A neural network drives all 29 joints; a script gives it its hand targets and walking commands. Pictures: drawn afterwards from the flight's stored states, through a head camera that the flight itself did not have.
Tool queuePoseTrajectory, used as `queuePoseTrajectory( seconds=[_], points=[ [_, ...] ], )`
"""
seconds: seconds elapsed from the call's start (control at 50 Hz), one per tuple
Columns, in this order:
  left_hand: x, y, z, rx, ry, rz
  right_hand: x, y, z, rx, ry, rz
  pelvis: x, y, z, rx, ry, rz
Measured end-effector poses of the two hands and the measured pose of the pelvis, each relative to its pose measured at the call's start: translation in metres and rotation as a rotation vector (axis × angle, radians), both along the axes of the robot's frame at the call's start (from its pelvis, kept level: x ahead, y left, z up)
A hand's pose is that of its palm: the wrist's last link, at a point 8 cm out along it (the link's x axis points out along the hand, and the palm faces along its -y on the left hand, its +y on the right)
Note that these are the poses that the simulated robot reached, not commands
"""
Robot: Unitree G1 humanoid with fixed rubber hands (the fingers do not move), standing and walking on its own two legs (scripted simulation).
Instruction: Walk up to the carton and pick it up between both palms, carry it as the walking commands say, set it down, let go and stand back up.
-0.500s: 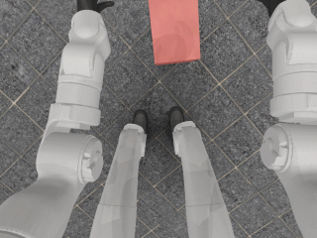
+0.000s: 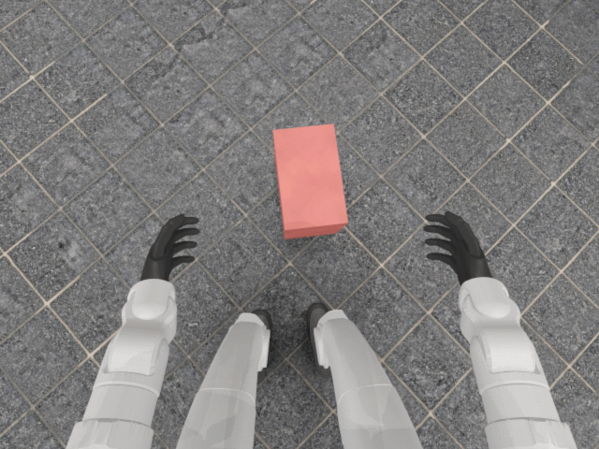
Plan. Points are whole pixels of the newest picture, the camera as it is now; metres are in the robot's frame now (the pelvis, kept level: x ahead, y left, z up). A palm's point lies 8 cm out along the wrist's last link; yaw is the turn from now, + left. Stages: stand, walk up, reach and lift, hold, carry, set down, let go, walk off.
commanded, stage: let go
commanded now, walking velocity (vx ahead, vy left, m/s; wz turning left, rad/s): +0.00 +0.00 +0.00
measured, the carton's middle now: (307, 186) +0.55 -0.05 -0.62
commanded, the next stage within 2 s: stand in 0.76 s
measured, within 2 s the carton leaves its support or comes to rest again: neither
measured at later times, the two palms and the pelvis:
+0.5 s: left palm (62, 393) +0.17 +0.25 -0.03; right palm (479, 371) +0.19 -0.20 -0.05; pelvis +0.04 +0.02 +0.03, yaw +0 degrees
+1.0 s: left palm (103, 354) +0.21 +0.23 -0.07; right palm (515, 350) +0.21 -0.24 -0.04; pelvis +0.11 +0.00 +0.04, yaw +0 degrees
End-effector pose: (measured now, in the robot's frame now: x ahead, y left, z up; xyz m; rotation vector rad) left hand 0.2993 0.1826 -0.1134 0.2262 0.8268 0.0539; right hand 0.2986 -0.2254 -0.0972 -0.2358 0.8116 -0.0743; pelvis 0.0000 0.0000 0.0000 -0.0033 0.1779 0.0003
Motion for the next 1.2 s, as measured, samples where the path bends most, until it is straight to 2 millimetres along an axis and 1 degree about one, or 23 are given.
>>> queuePoseTrajectory(
  seconds=[0.06,0.1,0.22,0.3,0.4,0.48,0.56,0.64,0.78,0.82,0.86,0.94,1.04,1.12,1.2],
  points=[
    [-0.025,0.012,0.019,-0.008,-0.001,0.013,-0.028,-0.003,0.018,0.003,0.015,-0.028,0.003,0.003,0.006,-0.005,-0.009,-0.001],
    [-0.038,0.020,0.033,-0.017,-0.019,0.024,-0.041,-0.003,0.029,0.007,0.011,-0.032,0.005,0.005,0.011,-0.009,-0.035,-0.001],
    [-0.064,0.046,0.067,-0.035,-0.066,0.039,-0.064,0.009,0.054,0.050,-0.027,0.000,0.011,0.012,0.023,-0.014,-0.144,-0.005],
    [-0.081,0.058,0.078,-0.042,-0.069,0.052,-0.075,0.019,0.059,0.088,-0.048,0.000,0.016,0.016,0.027,-0.014,-0.226,-0.012],
    [-0.106,0.065,0.084,-0.039,-0.046,0.051,-0.095,0.027,0.057,0.111,-0.040,-0.014,0.027,0.018,0.031,-0.012,-0.327,-0.008],
    [-0.123,0.067,0.082,-0.032,-0.015,0.047,-0.111,0.027,0.053,0.103,-0.012,-0.018,0.036,0.018,0.033,-0.010,-0.386,-0.003],
    [-0.126,0.065,0.077,-0.030,0.017,0.039,-0.118,0.022,0.052,0.092,0.013,-0.024,0.042,0.016,0.033,-0.007,-0.423,0.001],
    [-0.115,0.058,0.076,-0.038,0.017,0.018,-0.114,0.015,0.057,0.083,0.020,-0.033,0.046,0.011,0.034,-0.003,-0.437,0.005],
    [-0.086,0.041,0.082,-0.045,-0.009,-0.017,-0.092,0.005,0.072,0.072,0.012,-0.042,0.055,0.003,0.039,-0.002,-0.414,0.012],
    [-0.081,0.038,0.079,-0.044,-0.029,-0.022,-0.086,0.003,0.074,0.044,-0.019,-0.023,0.063,0.001,0.041,0.000,-0.356,0.012],
    [-0.081,0.038,0.072,-0.035,-0.033,-0.015,-0.084,-0.002,0.074,0.018,-0.044,-0.015,0.075,-0.001,0.042,0.004,-0.298,0.008],
    [-0.088,0.042,0.056,-0.034,-0.006,0.031,-0.086,-0.012,0.066,0.012,-0.061,-0.069,0.099,-0.003,0.042,0.002,-0.221,0.005],
    [-0.099,0.048,0.037,-0.049,0.040,0.094,-0.096,-0.017,0.047,0.015,-0.011,-0.122,0.121,-0.003,0.040,-0.005,-0.169,0.009],
    [-0.115,0.053,0.022,-0.051,0.099,0.136,-0.111,-0.014,0.030,0.018,0.059,-0.153,0.132,-0.003,0.038,-0.007,-0.146,0.011],
    [-0.139,0.053,0.008,-0.053,0.191,0.171,-0.133,-0.007,0.013,0.032,0.146,-0.184,0.139,-0.002,0.036,-0.007,-0.134,0.012]
  ],
)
